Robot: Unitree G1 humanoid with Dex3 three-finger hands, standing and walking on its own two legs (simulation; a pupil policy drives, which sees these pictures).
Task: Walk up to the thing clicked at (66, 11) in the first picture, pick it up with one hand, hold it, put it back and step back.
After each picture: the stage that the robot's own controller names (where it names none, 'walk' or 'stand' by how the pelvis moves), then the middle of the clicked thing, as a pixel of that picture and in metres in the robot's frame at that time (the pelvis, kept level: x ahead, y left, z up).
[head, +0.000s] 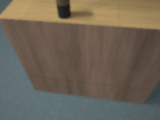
stand; out of the picture +0.77 +0.14 +0.14
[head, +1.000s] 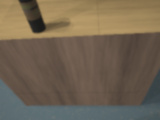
walk; (29, 5) +0.65 +0.27 +0.14
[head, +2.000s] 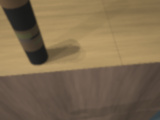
stand; (28, 32) +0.42 +0.20 +0.17
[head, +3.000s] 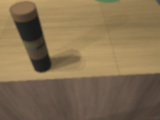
stand; (34, 42) +0.43 +0.19 +0.14
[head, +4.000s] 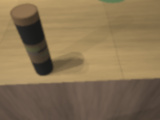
stand; (36, 45) +0.41 +0.19 +0.14
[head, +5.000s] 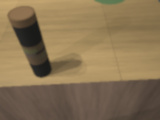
stand; (34, 47) +0.41 +0.19 +0.14
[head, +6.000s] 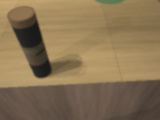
stand; (34, 47) +0.40 +0.19 +0.14
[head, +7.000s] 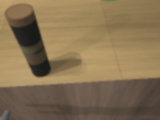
rise first; (32, 46) +0.40 +0.19 +0.14
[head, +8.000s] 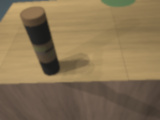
go down; (43, 45) +0.41 +0.19 +0.14
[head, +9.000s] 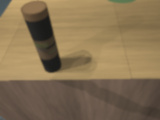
go down; (45, 42) +0.42 +0.18 +0.15
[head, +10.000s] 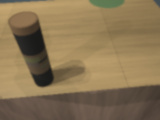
go down; (35, 55) +0.37 +0.17 +0.15
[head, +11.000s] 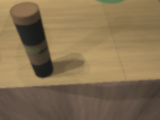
close in; (36, 46) +0.40 +0.17 +0.15
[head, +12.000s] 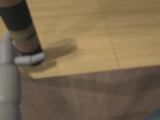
close; (23, 31) +0.43 +0.18 +0.17
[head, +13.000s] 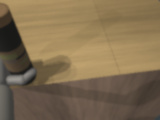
lift; (12, 51) +0.36 +0.21 +0.17
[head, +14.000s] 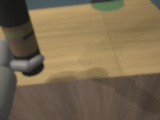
lift; (19, 32) +0.33 +0.18 +0.28
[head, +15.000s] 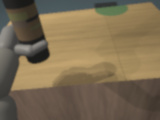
hold; (24, 17) +0.35 +0.17 +0.32
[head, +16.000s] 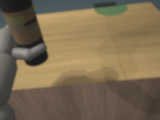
hold; (22, 19) +0.34 +0.16 +0.32
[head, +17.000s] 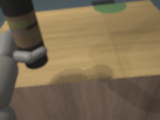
crouch; (23, 23) +0.34 +0.17 +0.30
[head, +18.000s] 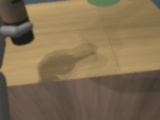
lower; out of the picture +0.43 +0.20 +0.32
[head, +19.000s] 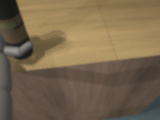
lower; (10, 22) +0.45 +0.21 +0.18
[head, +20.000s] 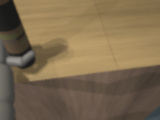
lower; (12, 33) +0.42 +0.21 +0.18
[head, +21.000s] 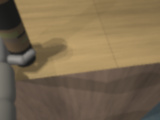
lower; (12, 31) +0.43 +0.21 +0.18
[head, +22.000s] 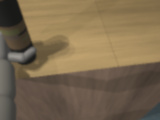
lower; (14, 29) +0.44 +0.21 +0.18
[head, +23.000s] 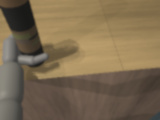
open; (25, 32) +0.42 +0.19 +0.17
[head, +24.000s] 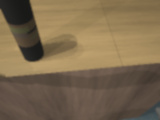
sink last; (23, 26) +0.43 +0.18 +0.18
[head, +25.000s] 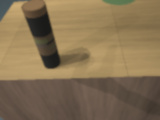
sink last; (44, 38) +0.44 +0.19 +0.15
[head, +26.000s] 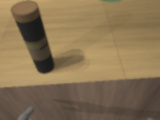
stand; (37, 42) +0.42 +0.18 +0.14
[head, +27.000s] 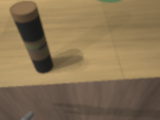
stand; (35, 42) +0.42 +0.19 +0.14
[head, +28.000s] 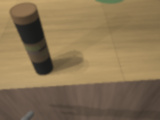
stand; (35, 44) +0.41 +0.19 +0.14
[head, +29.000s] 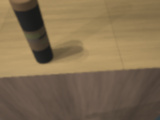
walk; (35, 32) +0.45 +0.18 +0.15
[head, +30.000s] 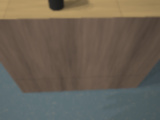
walk; out of the picture +0.70 +0.15 +0.15
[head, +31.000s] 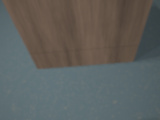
stand; out of the picture +1.06 +0.24 +0.16
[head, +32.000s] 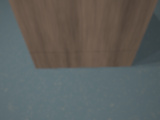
stand; out of the picture +1.07 +0.18 +0.14
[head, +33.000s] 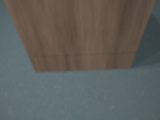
stand; out of the picture +1.07 +0.17 +0.13
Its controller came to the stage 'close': yes
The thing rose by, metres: 0.20
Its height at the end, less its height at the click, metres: +0.00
